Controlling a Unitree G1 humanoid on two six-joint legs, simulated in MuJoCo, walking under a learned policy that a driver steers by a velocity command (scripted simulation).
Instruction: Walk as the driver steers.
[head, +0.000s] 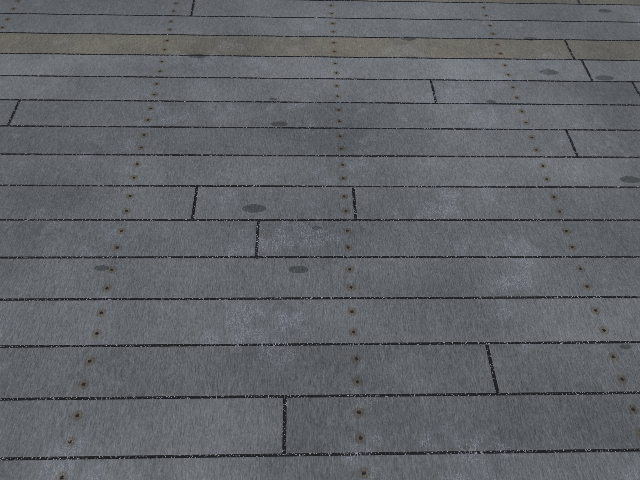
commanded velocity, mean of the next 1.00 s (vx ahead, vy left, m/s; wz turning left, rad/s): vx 0.14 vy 0.00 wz -0.03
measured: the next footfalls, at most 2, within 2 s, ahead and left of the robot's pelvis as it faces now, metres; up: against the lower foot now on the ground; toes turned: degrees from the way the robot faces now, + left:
right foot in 0.40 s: +0.30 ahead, -0.10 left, +0.00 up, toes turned -2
left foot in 0.70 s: +0.23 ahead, +0.11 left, +0.00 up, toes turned -1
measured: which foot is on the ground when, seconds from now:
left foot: down 0.00-0.42, up 0.44-0.68, down 0.70-1.00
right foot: up 0.00-0.38, down 0.40-0.98, up 1.00-1.00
